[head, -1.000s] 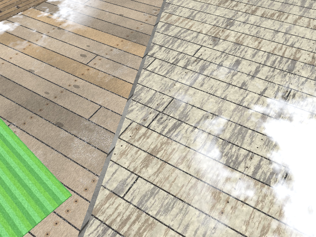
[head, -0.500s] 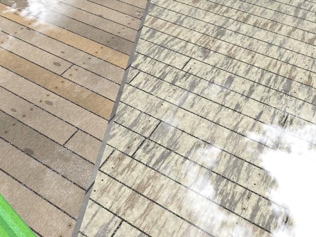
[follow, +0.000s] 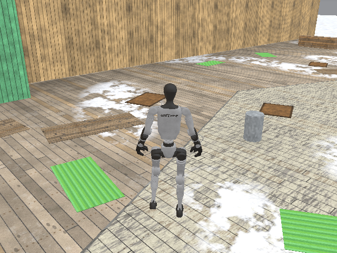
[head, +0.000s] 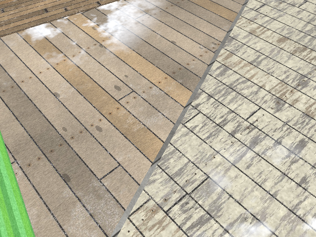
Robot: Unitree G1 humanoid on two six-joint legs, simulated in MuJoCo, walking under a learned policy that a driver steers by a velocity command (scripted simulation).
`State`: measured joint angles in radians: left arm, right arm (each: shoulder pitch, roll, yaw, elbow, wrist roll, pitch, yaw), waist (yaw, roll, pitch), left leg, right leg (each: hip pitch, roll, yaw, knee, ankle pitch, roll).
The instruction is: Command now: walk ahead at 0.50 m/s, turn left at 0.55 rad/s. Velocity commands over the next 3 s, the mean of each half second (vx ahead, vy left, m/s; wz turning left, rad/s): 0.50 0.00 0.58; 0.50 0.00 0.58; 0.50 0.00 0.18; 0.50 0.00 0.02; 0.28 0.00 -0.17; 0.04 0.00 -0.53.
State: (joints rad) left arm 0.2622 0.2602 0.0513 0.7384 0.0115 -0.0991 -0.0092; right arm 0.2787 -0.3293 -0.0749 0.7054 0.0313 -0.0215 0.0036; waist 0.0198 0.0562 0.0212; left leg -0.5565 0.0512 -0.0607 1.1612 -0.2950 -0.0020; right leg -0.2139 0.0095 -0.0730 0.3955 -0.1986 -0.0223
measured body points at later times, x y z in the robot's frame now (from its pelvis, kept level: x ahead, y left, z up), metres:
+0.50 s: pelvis +0.26 +0.08 +0.00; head +0.29 +0.11 +0.44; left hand +0.32 +0.39 -0.11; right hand +0.46 -0.15 -0.10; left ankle +0.28 +0.15 -0.74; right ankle +0.29 -0.09 -0.66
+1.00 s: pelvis +0.54 +0.13 +0.00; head +0.56 +0.14 +0.45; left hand +0.48 +0.43 -0.10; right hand +0.79 -0.03 -0.11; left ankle +0.44 +0.23 -0.66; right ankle +0.62 +0.05 -0.74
